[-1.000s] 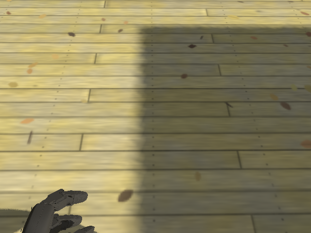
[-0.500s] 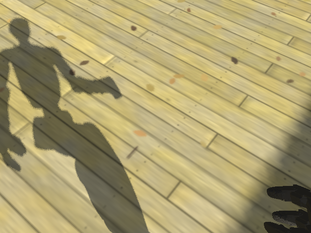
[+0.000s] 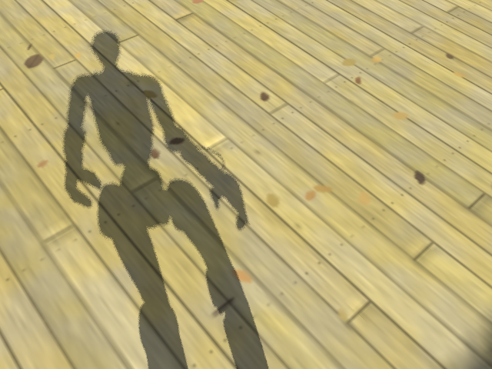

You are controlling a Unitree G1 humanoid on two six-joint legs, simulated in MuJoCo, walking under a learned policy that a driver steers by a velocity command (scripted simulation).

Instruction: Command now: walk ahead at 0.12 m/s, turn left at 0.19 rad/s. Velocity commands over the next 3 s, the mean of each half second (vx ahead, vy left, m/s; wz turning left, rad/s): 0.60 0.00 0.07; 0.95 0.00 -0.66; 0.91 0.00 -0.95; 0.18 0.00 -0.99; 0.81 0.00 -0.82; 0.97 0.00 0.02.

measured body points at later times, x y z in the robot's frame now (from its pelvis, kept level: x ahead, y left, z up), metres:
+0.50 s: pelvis +0.19 -0.04 -0.01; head +0.22 -0.06 +0.44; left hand +0.09 +0.21 -0.13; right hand +0.43 -0.26 -0.10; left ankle +0.36 +0.10 -0.70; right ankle +0.00 -0.14 -0.74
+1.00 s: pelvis +0.61 -0.06 -0.03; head +0.64 -0.08 +0.41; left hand +0.91 +0.10 -0.11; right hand +0.48 -0.30 -0.17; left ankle +0.41 +0.08 -0.74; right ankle +0.79 -0.19 -0.71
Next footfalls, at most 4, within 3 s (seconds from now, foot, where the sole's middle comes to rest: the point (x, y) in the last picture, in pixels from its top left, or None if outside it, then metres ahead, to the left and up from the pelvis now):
0.14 right None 0.04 -0.14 -0.78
0.58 left None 0.44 0.08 -0.78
1.06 right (288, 252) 0.83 -0.18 -0.78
1.46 left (298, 149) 1.28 -0.26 -0.78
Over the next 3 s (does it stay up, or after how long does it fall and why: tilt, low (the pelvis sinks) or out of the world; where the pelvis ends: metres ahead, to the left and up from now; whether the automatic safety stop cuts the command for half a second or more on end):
stays up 1.03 -1.04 -0.04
